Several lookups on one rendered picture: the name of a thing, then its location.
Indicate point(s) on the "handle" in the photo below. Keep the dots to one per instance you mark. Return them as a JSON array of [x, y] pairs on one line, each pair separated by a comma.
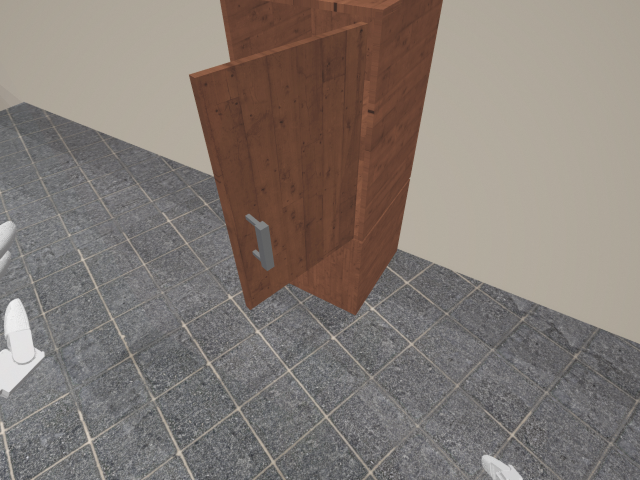
[[265, 254]]

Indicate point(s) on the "robot right hand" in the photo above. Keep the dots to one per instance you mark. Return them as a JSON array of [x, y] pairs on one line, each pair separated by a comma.
[[498, 470]]

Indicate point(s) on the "robot left hand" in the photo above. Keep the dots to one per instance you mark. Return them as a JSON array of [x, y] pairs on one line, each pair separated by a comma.
[[22, 358]]

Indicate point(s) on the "cupboard door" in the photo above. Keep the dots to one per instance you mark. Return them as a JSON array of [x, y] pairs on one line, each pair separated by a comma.
[[282, 130]]

